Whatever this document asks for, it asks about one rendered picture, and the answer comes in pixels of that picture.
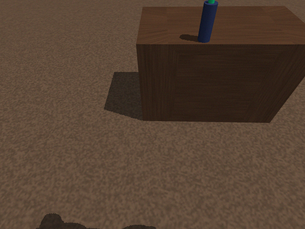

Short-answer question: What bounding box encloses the bottle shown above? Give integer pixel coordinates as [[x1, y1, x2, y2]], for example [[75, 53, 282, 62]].
[[197, 0, 218, 43]]

